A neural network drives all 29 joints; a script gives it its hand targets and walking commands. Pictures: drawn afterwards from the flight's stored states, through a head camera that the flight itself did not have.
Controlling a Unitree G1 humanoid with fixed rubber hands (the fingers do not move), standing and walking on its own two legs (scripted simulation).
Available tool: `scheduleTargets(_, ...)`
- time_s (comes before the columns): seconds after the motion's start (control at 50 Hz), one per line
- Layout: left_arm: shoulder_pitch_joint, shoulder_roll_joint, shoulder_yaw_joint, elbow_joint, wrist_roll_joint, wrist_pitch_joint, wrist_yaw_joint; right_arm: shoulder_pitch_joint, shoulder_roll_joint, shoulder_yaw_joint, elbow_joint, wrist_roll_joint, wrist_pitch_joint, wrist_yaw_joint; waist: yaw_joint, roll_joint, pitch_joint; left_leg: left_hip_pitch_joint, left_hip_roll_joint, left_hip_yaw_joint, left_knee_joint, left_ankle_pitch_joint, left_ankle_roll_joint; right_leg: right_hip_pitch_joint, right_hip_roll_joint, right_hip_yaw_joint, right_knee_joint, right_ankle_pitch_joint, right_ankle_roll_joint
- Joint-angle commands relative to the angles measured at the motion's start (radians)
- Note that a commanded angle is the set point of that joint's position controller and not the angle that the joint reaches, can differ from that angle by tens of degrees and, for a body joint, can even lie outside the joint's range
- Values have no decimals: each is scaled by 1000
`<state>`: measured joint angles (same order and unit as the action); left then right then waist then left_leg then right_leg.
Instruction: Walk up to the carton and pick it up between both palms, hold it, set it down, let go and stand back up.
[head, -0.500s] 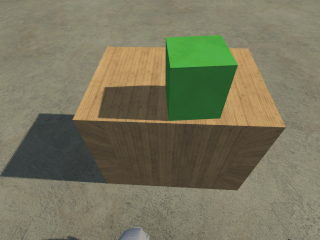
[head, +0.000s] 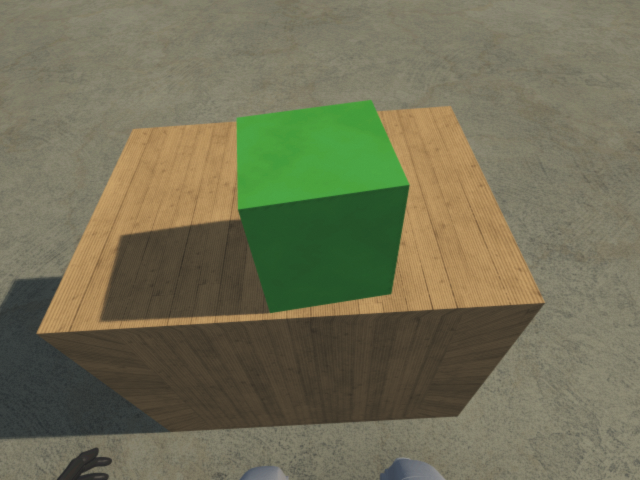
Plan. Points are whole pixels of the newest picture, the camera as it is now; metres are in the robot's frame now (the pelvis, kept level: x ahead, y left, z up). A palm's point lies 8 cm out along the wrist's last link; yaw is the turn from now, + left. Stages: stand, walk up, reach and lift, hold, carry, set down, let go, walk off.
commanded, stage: walk up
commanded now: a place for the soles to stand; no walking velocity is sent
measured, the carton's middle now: (318, 211) +0.50 +0.02 +0.03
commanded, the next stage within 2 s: none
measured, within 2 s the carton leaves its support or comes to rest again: neither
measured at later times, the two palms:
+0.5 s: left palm (101, 470) +0.16 +0.31 -0.09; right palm (566, 412) +0.21 -0.32 -0.10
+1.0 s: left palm (83, 473) +0.15 +0.33 -0.08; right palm (564, 438) +0.18 -0.29 -0.09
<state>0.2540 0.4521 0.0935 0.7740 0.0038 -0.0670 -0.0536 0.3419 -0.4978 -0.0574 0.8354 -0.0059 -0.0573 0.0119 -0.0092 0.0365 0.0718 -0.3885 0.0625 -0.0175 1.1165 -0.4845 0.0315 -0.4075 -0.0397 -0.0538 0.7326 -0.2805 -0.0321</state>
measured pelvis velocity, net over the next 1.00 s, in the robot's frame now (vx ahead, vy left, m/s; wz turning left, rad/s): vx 0.07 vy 0.01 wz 0.04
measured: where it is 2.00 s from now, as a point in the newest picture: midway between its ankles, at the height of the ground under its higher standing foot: outside the picture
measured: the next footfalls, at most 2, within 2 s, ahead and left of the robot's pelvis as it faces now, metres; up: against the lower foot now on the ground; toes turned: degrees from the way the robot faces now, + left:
left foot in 0.22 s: +0.16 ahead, +0.13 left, +0.00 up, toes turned +4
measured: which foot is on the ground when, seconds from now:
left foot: up 0.00-0.20, down 0.22-1.00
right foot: down 0.00-1.00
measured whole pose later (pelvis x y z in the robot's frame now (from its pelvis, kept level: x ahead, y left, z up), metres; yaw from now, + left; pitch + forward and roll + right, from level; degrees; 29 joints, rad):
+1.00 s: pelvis +0.07 +0.01 +0.02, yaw +2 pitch -2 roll -1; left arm 0.09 0.39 0.00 1.06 0.00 -0.03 0.00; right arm 0.07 -0.39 -0.01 1.08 -0.01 0.00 0.03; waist 0.00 0.02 0.07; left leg -0.27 0.02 0.03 0.49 -0.18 0.01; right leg -0.17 -0.05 -0.09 0.48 -0.27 0.02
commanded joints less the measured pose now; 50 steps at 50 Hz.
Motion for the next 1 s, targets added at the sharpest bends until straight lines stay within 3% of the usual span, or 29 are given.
scheduleTargets(0.0, 88, 245, 58, -41, -18, -22, 41, 45, -157, -44, -57, 1, -19, -9, 30, -168, -15, -261, 50, -35, -1, 52, -10, 200, -286, 373, -348, 46, -230)
scheduleTargets(0.06, 80, 232, 43, -57, -2, -25, 50, 51, -104, -35, -47, -6, 4, 0, 16, -180, -23, -74, 36, 25, -194, 61, -26, 84, -239, 220, -279, 407, -215)
scheduleTargets(0.1, 34, 229, 26, -74, -7, -25, 56, 22, -86, -30, -49, -1, 18, -3, 4, -218, -50, 37, 23, 50, -280, 120, -15, 31, -231, 182, -213, 556, -191)
scheduleTargets(0.12, 16, 224, 19, -81, -11, -22, 59, 13, -87, -31, -46, -4, 23, -5, 1, -207, -73, 85, 8, 63, -309, 156, -7, 12, -238, 182, -187, 581, -182)
scheduleTargets(0.16, -1, 207, 4, -85, -16, -14, 67, -2, -93, -39, -40, -8, 26, -7, -22, -155, -99, 186, -22, 74, -425, 291, 15, -39, -205, 153, -101, 504, -138)
scheduleTargets(0.18, 11, 199, -1, -86, -17, -10, 70, -13, -116, -47, -41, -17, 24, -10, -29, -130, -96, 201, -15, 39, -483, 365, 36, -57, -181, 156, -67, 375, -100)
scheduleTargets(0.2, 24, 173, -6, -96, -21, -6, 73, -31, -173, -56, -48, -31, 20, -13, -22, -24, -114, 213, 78, -96, -515, 508, 75, -92, -144, 128, -6, 243, -59)
scheduleTargets(0.22, 77, 149, -16, -78, -33, 0, 80, -129, -196, -52, -79, -17, 19, -6, 22, 103, -161, 130, 222, -266, -578, 505, 181, -17, -30, 45, 100, -5, -4)
scheduleTargets(0.24, 68, 151, -13, -35, -26, 7, 86, -163, -171, -43, -74, 0, 21, -2, 26, 95, -162, 75, 238, -267, -569, 496, 230, 82, 4, 5, 101, -130, 14)
scheduleTargets(0.26, 68, 159, -13, -20, -21, 5, 89, -177, -158, -39, -69, 1, 26, -1, 32, 72, -147, 28, 212, -234, -554, 477, 217, 111, 11, 11, 58, -118, 7)
scheduleTargets(0.28, 66, 167, -5, -3, -15, 0, 89, -197, -138, -29, -59, 2, 32, -2, 46, 46, -145, -15, 161, -175, -518, 432, 170, 154, -18, 53, -18, -56, -7)
scheduleTargets(0.3, 65, 204, 1, 4, -7, -7, 88, -215, -121, -22, -62, 7, 38, -1, 48, 12, -122, -45, 83, -99, -436, 424, 98, 146, -100, 158, -122, 15, -42)
scheduleTargets(0.32, 48, 259, 15, 15, 2, -14, 88, -221, -105, -24, -53, 11, 45, -3, 32, -64, -105, -12, 17, -24, -331, 389, 37, 98, -198, 296, -197, 112, -91)
scheduleTargets(0.34, 25, 268, 16, 19, -2, -16, 91, -221, -101, -24, -47, 9, 52, -6, 19, -61, -97, -4, -6, 13, -305, 304, 15, 95, -243, 310, -188, 230, -140)
scheduleTargets(0.38, -23, 254, 5, 27, 1, -17, 94, -199, -99, -26, -25, 3, 50, -6, -2, -81, -107, 34, 7, -3, -338, 323, 28, 76, -237, 265, -142, 345, -143)
scheduleTargets(0.4, -36, 237, -2, 30, -1, -18, 96, -200, -100, -31, -15, -1, 48, -4, -7, -68, -117, 72, 20, -14, -362, 402, 39, 62, -214, 230, -124, 348, -115)
scheduleTargets(0.44, -67, 198, -16, 36, -3, -16, 95, -209, -113, -34, -3, 6, 41, -1, -9, -72, -149, 145, 57, -60, -406, 515, 67, 33, -141, 152, -101, 251, -54)
scheduleTargets(0.48, -72, 182, -18, 59, -6, -11, 92, -237, -113, -28, 17, 8, 40, 1, 8, -47, -161, 122, 87, -104, -456, 501, 89, 77, -99, 108, -92, 152, -27)
scheduleTargets(0.58, -116, 197, -20, 102, -1, -3, 86, -292, -106, -13, 58, 4, 46, 1, 12, -30, -124, 102, 52, -68, -484, 420, 57, 92, -132, 148, -175, 106, -45)
scheduleTargets(0.6, -121, 193, -22, 106, 0, -2, 84, -292, -102, -13, 65, 4, 47, 0, 9, -50, -125, 113, 53, -64, -497, 403, 57, 102, -136, 141, -189, 98, -42)
scheduleTargets(0.7, -164, 173, -33, 146, -4, 9, 77, -317, -108, -1, 103, 4, 43, 6, 19, -42, -117, 107, 75, -100, -602, 362, 57, 157, -99, 94, -223, 48, -15)
scheduleTargets(0.72, -166, 169, -35, 159, -5, 12, 75, -323, -112, 2, 110, 3, 42, 6, 26, -9, -119, 93, 79, -108, -620, 354, 59, 182, -87, 84, -226, 37, -11)
scheduleTargets(0.82, -191, 154, -43, 201, -3, 17, 68, -336, -101, 8, 147, 3, 43, 10, 27, -29, -89, 95, 79, -122, -706, 290, 43, 212, -88, 71, -300, 4, -7)
scheduleTargets(0.9, -199, 152, -45, 230, -4, 15, 64, -339, -99, 9, 179, -1, 43, 10, 24, 9, -102, 150, 70, -108, -735, 312, 31, 221, -91, 65, -335, 46, 1)
scheduleTargets(0.98, -199, 141, -47, 251, -1, 16, 62, -354, -86, 8, 192, 0, 45, 10, 21, -12, -91, 171, 72, -106, -766, 276, 20, 234, -96, 61, -386, 35, 4)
